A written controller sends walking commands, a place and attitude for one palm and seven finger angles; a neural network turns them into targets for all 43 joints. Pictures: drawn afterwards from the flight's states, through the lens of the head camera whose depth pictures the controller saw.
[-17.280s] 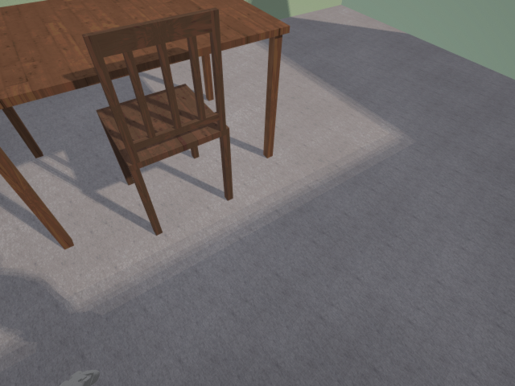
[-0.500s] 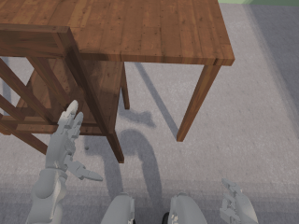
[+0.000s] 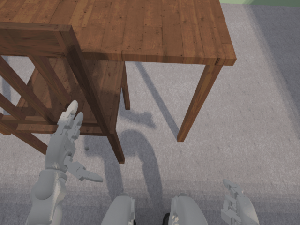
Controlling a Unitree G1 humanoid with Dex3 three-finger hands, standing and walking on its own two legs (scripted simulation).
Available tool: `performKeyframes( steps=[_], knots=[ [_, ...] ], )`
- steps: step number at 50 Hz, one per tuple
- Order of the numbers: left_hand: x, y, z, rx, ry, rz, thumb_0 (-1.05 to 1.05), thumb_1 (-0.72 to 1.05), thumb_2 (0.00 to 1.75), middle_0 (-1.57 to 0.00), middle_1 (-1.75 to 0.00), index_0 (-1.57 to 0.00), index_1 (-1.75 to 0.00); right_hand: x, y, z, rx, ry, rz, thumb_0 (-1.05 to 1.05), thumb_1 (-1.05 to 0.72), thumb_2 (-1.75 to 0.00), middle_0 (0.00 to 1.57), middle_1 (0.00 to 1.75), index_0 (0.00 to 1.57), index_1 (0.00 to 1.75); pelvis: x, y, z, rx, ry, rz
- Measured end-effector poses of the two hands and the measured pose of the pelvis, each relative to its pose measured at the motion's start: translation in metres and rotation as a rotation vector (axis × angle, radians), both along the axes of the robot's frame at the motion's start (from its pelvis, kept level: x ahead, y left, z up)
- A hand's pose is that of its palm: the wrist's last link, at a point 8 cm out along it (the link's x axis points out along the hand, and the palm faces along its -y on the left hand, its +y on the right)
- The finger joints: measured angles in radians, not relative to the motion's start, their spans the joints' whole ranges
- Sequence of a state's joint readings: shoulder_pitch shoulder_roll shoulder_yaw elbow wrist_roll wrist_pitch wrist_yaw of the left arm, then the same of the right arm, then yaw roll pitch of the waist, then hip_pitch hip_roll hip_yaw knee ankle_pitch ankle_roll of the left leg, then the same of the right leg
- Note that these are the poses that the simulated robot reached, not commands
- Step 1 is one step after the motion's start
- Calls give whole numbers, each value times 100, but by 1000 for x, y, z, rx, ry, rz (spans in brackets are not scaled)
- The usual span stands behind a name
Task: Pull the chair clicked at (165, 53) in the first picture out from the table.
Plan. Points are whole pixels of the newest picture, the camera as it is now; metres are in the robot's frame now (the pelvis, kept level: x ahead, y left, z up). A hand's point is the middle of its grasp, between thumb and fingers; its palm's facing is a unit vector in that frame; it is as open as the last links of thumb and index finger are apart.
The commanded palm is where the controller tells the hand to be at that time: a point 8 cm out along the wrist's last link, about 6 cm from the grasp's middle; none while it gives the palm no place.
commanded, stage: aim the fingers beside a spindle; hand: left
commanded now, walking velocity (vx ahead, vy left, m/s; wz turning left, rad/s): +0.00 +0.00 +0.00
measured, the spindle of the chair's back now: (26, 93) +0.44 +0.37 +0.03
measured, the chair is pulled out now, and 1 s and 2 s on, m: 0.00 0.00 0.00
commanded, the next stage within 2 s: push the fingers through the gap in 0.08 s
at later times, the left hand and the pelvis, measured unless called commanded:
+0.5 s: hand (88, 137) +0.33 +0.18 +0.03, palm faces -0.02 -1.00 -0.04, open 16.9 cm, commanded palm +0.31 +0.23 +0.03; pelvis +0.00 +0.00 +0.00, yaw +0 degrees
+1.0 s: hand (94, 120) +0.37 +0.17 +0.03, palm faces -0.01 -1.00 -0.04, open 16.9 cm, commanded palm +0.36 +0.23 +0.03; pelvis +0.00 +0.00 +0.00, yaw -1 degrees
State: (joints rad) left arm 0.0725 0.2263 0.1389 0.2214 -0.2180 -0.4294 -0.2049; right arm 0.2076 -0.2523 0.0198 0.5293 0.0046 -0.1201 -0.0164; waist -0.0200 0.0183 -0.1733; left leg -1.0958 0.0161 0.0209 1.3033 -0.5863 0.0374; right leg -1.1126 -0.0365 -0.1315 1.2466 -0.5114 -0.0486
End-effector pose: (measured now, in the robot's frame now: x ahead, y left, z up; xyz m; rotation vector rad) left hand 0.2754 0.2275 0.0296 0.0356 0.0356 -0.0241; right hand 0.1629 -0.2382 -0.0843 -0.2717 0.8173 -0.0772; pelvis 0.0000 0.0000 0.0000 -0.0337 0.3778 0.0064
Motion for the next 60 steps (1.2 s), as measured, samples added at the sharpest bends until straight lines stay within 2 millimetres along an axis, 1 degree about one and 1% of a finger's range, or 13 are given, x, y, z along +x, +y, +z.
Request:
performKeyframes(
  steps=[13,22,29,39,45,49,60],
  knots=[
    [3,0,-1,6,-2,-1,-1,-50,30,-7,-8,-6,-8,3,4,-1,1,1,10,1,-91,-90,20,30,20,30,0,2,-1,-2,2,2],
    [24,0,-1,2,-12,0,-1,-50,30,-7,-8,-6,-8,-2,2,-5,-3,24,-2,1,-91,-90,20,30,20,30,0,1,-2,-2,8,-1],
    [38,4,-1,4,-2,7,-1,-50,30,-7,-8,-6,-8,-12,-1,-6,-9,54,-20,1,-91,-90,20,30,20,30,1,2,0,-2,12,-3],
    [61,0,-3,-1,-10,5,-1,-50,30,-7,-8,-6,-8,-26,-7,-9,-21,104,-48,1,-91,-90,20,30,20,30,2,3,1,1,22,-10],
    [69,3,-1,7,-13,17,-1,-50,30,-7,-8,-6,-8,-32,-8,-10,-18,128,-64,1,-91,-90,20,30,20,30,3,3,2,2,25,-13],
    [74,-1,0,5,-18,12,-1,-50,30,-6,-8,-6,-8,-36,-8,-12,-16,145,-64,1,-91,-90,20,30,20,30,2,4,3,2,26,-11],
    [97,-4,-2,9,-24,25,-1,-50,30,-7,-8,-6,-8,-45,-9,-16,-18,179,-80,1,-91,-90,20,30,20,30,1,3,1,5,37,-16]
  ],
)
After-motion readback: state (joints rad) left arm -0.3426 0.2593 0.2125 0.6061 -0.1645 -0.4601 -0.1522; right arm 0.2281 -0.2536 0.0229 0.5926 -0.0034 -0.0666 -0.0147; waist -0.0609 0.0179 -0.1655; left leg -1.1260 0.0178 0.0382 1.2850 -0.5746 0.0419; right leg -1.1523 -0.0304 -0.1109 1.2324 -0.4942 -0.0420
